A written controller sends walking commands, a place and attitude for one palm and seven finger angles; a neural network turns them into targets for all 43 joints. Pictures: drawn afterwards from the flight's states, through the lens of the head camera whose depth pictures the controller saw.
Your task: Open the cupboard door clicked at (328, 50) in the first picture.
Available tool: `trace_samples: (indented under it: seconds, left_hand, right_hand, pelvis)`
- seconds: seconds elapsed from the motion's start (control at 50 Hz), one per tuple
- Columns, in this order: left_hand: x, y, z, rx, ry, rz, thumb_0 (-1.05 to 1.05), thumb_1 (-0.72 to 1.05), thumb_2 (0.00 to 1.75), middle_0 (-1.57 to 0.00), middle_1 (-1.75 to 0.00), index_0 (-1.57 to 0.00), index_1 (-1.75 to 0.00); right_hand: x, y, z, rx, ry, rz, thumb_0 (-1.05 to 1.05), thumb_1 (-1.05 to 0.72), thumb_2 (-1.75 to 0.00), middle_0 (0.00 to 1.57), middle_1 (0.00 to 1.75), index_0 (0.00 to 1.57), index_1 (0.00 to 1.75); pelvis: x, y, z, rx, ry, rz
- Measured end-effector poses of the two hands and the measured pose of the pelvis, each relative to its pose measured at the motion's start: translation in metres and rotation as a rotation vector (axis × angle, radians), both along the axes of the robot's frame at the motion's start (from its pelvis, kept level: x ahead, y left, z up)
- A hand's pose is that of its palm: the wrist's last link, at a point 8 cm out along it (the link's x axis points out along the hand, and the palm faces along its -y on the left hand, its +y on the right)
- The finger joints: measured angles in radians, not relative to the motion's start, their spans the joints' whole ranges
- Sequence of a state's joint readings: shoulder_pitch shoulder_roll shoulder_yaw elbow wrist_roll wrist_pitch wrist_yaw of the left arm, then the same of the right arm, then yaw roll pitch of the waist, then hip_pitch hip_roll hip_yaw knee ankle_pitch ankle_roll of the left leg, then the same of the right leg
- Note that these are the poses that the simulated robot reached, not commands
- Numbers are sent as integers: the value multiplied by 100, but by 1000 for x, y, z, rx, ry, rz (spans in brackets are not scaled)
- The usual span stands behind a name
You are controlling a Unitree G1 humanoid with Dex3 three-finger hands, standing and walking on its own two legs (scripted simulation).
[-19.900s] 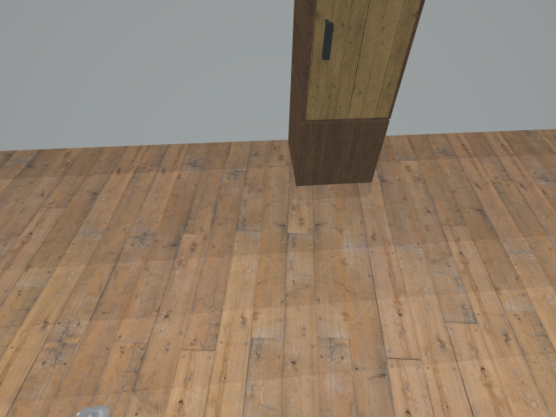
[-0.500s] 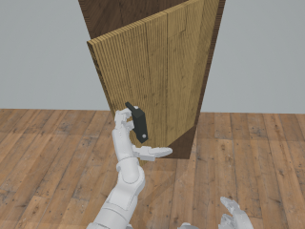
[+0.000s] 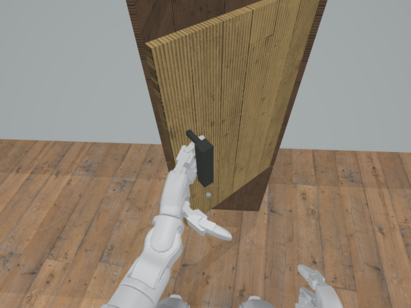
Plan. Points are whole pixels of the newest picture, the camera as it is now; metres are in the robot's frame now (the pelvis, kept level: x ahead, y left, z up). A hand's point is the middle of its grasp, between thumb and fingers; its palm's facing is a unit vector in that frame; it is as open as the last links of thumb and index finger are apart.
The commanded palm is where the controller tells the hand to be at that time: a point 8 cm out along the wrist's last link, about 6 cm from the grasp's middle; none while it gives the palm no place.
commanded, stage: slide the hand sideways off the handle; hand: left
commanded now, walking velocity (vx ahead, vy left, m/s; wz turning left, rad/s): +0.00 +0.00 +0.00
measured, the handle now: (198, 158) +0.40 +0.03 +0.07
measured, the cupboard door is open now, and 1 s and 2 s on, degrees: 41 42 42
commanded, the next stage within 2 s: draw the hand back to the body in 1.00 s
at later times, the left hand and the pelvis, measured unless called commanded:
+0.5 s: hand (198, 211) +0.28 +0.03 +0.07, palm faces -0.10 -0.99 +0.01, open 16.4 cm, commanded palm +0.25 +0.08 +0.07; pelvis +0.02 +0.00 +0.00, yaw -1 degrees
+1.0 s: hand (171, 235) +0.24 +0.07 +0.06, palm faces -0.07 -1.00 -0.02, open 16.3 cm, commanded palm +0.22 +0.12 +0.07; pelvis +0.03 -0.02 -0.01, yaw +0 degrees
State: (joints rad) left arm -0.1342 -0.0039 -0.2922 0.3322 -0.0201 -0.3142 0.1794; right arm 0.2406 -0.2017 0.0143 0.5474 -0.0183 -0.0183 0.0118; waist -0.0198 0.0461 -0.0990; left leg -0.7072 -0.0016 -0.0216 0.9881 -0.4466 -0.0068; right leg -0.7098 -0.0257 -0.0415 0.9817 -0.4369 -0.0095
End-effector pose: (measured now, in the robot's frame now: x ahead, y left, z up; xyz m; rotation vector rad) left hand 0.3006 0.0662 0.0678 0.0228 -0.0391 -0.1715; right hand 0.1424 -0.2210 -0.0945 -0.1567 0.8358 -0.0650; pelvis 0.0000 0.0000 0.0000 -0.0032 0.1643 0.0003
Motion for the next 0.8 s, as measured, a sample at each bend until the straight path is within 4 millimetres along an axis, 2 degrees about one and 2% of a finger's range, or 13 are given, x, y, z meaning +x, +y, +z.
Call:
trace_samples:
  seconds: [0.12, 0.26, 0.58, 0.8]
  left_hand:
    - [-3, -3, 0, -61, 23, 38, -1, -50, 30, -13, -31, -13, -33]
    - [-14, -2, 1, -43, 8, 45, -1, -50, 30, -12, -29, -12, -30]
    - [-46, 21, 1, -25, 31, 72, -1, -50, 30, -14, -30, -14, -30]
    - [-65, 42, 4, -20, 43, 98, -1, -50, 30, -14, -30, -15, -30]
  right_hand:
    - [-2, 1, 3, -5, -4, -7, 2, -91, -90, 20, 30, 20, 29]
    - [8, 5, 8, 7, -25, -10, 2, -91, -90, 20, 30, 20, 29]
    - [53, 8, 19, 7, -120, 48, 2, -91, -90, 20, 30, 20, 30]
    - [58, -5, 18, -5, -149, 48, 2, -91, -90, 20, 30, 20, 30]
  pelvis:
    - [5, 7, 1, 3, 7, -11]
    - [13, 9, -1, 4, 14, -24]
    - [25, -2, -3, 3, 16, -5]
    - [28, -12, -7, 6, 23, 4]
